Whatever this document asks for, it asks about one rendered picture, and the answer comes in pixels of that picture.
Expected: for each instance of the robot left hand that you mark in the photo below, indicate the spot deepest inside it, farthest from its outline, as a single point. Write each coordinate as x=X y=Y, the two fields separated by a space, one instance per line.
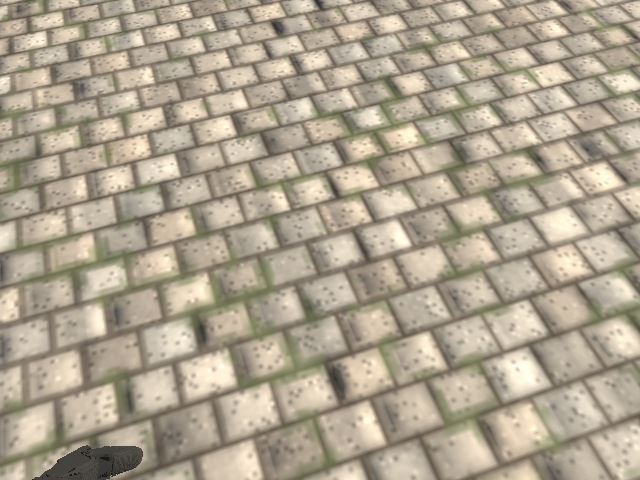
x=94 y=464

